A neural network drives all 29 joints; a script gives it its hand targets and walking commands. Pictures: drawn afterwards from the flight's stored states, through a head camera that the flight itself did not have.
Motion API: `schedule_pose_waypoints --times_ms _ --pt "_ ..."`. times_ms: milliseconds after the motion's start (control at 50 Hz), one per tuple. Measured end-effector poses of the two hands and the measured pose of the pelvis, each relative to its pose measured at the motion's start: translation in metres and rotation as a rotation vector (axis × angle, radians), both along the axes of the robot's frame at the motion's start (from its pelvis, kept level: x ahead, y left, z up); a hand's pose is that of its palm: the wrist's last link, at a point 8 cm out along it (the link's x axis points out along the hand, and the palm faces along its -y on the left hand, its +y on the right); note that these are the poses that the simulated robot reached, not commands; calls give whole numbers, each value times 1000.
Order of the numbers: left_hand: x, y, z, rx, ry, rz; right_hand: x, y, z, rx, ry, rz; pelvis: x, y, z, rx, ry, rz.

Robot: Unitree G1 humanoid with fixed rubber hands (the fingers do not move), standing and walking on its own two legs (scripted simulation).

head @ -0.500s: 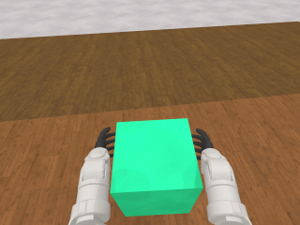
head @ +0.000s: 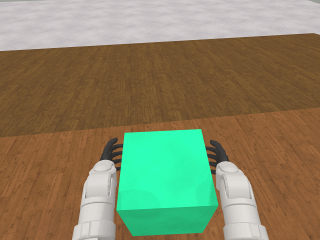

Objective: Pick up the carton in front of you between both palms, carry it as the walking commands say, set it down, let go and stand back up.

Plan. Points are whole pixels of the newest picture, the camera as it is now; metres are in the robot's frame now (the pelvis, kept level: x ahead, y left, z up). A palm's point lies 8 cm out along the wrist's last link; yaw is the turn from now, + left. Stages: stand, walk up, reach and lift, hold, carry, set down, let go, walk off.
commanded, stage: hold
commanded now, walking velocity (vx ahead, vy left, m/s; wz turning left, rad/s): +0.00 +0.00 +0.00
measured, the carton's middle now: (165, 185) +0.28 +0.00 -0.04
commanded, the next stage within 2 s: carry in 1.18 s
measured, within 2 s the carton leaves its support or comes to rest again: neither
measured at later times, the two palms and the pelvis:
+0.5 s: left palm (106, 167) +0.28 +0.15 +0.06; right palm (223, 167) +0.28 -0.15 +0.05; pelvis -0.01 +0.00 +0.00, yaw +0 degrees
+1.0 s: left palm (106, 166) +0.29 +0.15 +0.05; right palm (222, 167) +0.28 -0.15 +0.05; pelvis +0.00 +0.00 +0.00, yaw +0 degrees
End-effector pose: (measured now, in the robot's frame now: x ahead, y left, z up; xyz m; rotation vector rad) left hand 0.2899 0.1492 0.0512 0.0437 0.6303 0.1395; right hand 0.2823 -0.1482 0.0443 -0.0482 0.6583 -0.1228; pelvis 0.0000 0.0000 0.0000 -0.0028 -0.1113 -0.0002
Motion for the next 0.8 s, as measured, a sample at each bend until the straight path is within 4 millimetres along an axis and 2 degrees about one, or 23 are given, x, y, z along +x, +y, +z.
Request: schedule_pose_waypoints --times_ms 80,380,800 --pt "-4 1 5 -3 0 3 -3 1 6 0 1 4 -2 0 0 0 -16 -1" --pt "-9 0 5 -12 11 20 -6 0 6 14 11 -3 -15 -3 -2 1 -31 1" --pt "-4 0 4 -4 16 12 -1 0 5 2 17 6 -5 -3 0 -1 -25 2"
